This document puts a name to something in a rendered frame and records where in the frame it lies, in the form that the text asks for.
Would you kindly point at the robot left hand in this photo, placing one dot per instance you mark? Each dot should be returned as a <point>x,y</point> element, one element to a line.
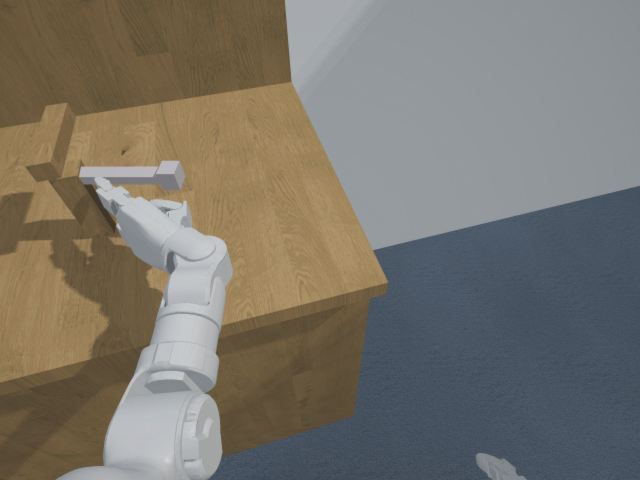
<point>143,225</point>

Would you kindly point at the robot right hand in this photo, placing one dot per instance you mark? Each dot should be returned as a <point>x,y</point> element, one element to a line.
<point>497,469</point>

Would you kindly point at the robot left forearm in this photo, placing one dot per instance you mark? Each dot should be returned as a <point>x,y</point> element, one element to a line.
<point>182,353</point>

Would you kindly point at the robot left upper arm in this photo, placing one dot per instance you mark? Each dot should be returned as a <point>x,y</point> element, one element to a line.
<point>163,436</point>

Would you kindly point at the tap lever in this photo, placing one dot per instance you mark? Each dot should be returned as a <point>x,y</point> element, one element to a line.
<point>169,175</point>

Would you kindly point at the counter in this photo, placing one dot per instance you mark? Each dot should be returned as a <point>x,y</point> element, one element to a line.
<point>132,83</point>

